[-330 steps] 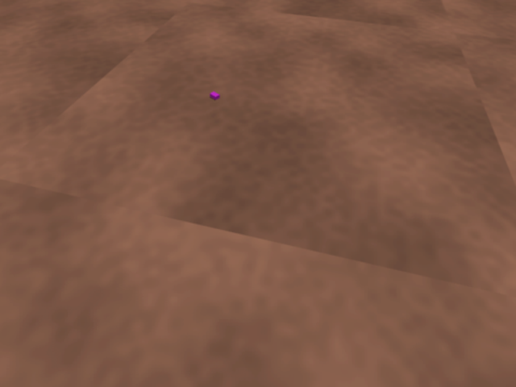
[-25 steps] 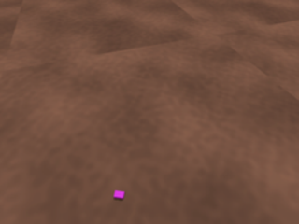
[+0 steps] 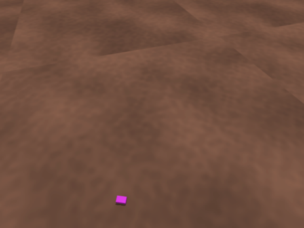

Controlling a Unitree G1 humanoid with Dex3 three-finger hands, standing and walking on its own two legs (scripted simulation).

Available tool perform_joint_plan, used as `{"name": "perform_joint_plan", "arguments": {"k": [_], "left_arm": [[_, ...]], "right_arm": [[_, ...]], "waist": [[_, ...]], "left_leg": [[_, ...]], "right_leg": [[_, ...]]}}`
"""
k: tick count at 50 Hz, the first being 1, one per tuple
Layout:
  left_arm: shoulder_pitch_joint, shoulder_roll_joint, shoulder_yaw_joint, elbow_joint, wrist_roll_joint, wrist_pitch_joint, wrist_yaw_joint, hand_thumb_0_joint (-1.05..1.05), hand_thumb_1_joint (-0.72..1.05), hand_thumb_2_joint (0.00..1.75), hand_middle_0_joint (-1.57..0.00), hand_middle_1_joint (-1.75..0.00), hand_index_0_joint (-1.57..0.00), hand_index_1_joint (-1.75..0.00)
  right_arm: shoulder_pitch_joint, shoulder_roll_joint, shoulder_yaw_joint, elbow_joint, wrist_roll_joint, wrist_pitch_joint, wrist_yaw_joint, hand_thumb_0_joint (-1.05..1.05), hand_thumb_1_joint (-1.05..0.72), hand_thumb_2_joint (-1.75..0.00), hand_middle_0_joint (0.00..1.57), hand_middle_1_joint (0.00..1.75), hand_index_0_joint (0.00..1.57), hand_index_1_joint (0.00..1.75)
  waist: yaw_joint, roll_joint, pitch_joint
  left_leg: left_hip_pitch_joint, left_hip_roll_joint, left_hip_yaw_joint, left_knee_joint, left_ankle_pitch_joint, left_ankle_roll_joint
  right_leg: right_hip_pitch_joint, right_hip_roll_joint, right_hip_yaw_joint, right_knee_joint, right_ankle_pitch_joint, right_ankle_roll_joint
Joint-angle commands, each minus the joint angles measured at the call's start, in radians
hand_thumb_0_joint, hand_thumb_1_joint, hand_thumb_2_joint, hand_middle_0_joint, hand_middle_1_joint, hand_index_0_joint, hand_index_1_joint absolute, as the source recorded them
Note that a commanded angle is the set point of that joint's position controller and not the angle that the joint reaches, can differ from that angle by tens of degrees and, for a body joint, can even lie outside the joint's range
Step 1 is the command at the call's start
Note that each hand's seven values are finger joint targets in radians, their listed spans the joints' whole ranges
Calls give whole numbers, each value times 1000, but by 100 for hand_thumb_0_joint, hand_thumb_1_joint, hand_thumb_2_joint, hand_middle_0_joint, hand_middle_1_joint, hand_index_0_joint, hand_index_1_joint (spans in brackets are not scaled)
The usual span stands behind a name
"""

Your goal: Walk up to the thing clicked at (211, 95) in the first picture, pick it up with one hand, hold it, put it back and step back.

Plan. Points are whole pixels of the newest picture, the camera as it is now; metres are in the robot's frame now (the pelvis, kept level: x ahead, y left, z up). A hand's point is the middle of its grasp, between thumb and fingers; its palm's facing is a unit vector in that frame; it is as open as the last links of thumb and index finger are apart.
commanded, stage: walk up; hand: left
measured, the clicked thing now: (121, 199) +0.41 +0.17 -0.77
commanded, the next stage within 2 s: stand in 0.02 s
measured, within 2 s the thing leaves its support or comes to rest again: neither
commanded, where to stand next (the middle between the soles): +0.03 -0.03 m, yaw +1 degrees
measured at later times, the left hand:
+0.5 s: hand out of the picture +0.07 +0.25 -0.15, palm faces -0.02 -0.94 -0.35, open 7.3 cm
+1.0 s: hand out of the picture +0.06 +0.25 -0.15, palm faces -0.03 -0.94 -0.35, open 7.3 cm
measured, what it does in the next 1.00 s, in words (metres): stands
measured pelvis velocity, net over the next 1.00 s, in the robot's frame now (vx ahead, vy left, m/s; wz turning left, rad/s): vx -0.01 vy -0.01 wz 0.02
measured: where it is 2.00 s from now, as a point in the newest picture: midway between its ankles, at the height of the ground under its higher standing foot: outside the picture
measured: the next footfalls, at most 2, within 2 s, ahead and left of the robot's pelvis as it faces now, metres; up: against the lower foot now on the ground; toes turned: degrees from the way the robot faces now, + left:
none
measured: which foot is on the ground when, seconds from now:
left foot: down 0.00-1.00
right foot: down 0.00-1.00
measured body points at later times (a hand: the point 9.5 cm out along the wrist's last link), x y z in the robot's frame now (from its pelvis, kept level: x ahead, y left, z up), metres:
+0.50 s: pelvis -0.01 +0.00 +0.00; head -0.01 -0.01 +0.45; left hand +0.07 +0.30 -0.12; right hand +0.07 -0.30 -0.14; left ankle -0.02 +0.13 -0.75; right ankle +0.01 -0.12 -0.75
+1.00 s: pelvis -0.01 -0.01 +0.00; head +0.00 -0.01 +0.45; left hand +0.06 +0.30 -0.13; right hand +0.06 -0.31 -0.14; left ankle -0.02 +0.13 -0.75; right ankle +0.01 -0.12 -0.75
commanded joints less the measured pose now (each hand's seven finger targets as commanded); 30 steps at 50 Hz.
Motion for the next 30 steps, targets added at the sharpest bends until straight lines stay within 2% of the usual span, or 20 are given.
{"name": "perform_joint_plan", "arguments": {"k": [1, 5, 7, 16, 21, 23, 30], "left_arm": [[-75, 218, 32, -65, -8, -34, 18, 0, 90, 90, -20, -30, -20, -30], [-53, 219, 26, -56, -9, -43, 22, 0, 90, 90, -20, -30, -20, -30], [-61, 220, 24, -56, -10, -43, 24, 0, 90, 90, -20, -30, -20, -30], [-50, 224, 12, -49, -7, -45, 28, 0, 90, 90, -20, -30, -20, -30], [-56, 230, 11, -51, -10, -46, 28, 0, 90, 90, -20, -30, -20, -30], [-47, 232, 9, -49, -8, -46, 28, 0, 90, 90, -20, -30, -20, -30], [-44, 234, 8, -56, -8, -47, 27, 0, 90, 90, -20, -30, -20, -30]], "right_arm": [[-68, -213, -37, -61, 3, -12, -8, 0, -90, -90, 20, 30, 20, 30], [-59, -213, -35, -51, 7, -8, -3, 0, -90, -90, 20, 30, 20, 30], [-54, -214, -35, -44, 6, -7, -2, 0, -90, -90, 20, 30, 20, 30], [-65, -211, -34, -32, 6, 2, 6, 0, -90, -90, 20, 30, 20, 30], [-55, -209, -32, -27, 3, 2, 9, 0, -90, -90, 20, 30, 20, 30], [-52, -206, -33, -27, 3, 4, 10, 0, -90, -90, 20, 30, 20, 30], [-40, -206, -34, -29, 1, 2, 11, 0, -90, -90, 20, 30, 20, 30]], "waist": [[-3, 21, -42], [-3, 17, -103], [-4, 9, -102], [-2, -15, -72], [-3, -9, -62], [-1, -11, -41], [-2, 4, -50]], "left_leg": [[-19, 110, -93, -68, 197, 26], [34, 114, -95, -70, 260, 23], [27, 111, -92, -75, 255, 22], [21, 108, -99, -95, 136, 27], [3, 104, -99, -98, 111, 26], [-15, 101, -104, -102, 82, 26], [-21, 101, -104, -96, 76, 27]], "right_leg": [[32, -110, 92, -49, 187, -32], [64, -114, 88, -42, 256, -33], [74, -116, 89, -48, 255, -29], [39, -114, 85, -85, 131, -24], [34, -117, 93, -89, 110, -24], [20, -112, 90, -101, 57, -23], [18, -113, 95, -96, 48, -28]]}}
